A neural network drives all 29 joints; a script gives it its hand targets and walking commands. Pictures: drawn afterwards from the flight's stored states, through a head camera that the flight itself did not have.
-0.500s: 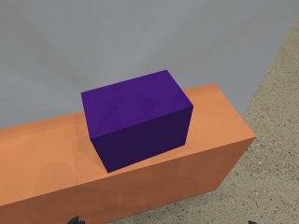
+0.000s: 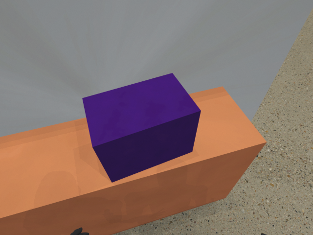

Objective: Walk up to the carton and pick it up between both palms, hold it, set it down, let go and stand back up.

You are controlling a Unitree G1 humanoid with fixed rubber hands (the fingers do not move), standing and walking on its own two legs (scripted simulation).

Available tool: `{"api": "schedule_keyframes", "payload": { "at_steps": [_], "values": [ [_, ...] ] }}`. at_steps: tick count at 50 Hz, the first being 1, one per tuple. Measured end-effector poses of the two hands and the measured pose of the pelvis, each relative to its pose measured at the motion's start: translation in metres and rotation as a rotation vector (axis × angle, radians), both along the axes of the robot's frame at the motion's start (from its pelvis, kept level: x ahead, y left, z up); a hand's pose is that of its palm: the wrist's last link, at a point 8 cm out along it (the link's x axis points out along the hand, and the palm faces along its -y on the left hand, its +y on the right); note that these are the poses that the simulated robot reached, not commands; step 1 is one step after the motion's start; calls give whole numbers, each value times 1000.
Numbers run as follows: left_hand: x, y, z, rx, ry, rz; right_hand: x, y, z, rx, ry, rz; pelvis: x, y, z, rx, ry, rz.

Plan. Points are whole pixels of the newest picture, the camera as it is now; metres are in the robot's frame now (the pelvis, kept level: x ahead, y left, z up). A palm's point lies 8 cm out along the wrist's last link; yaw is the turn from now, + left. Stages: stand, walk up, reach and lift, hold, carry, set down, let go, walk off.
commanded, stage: stand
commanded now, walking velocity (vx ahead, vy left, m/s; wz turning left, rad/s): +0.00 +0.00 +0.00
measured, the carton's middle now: (142, 127) +0.44 +0.06 -0.03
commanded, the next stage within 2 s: walk up in 0.66 s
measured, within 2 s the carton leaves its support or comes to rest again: neither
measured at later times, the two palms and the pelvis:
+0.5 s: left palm out of the picture +0.11 +0.25 -0.10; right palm out of the picture +0.05 -0.27 -0.11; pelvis +0.00 +0.00 +0.00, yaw -1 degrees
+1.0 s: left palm out of the picture +0.12 +0.25 -0.10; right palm out of the picture +0.04 -0.28 -0.11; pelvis +0.01 -0.01 +0.00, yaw -1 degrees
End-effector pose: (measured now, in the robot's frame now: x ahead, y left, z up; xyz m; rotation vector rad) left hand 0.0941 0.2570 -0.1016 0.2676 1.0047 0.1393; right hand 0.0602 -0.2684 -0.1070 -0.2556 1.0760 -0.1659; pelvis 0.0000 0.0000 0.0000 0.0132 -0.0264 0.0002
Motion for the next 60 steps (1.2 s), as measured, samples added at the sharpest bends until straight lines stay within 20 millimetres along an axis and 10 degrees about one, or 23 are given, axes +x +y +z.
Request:
{"api": "schedule_keyframes", "payload": {
  "at_steps": [51,60],
  "values": [
    [30,-13,4,0,-21,-44,-18,-17,-2,-18,39,-34,13,-13,-1,3,-1,-13],
    [26,-27,1,-17,4,-2,3,-34,2,-27,31,4,21,-27,0,-6,10,9]
  ]
}}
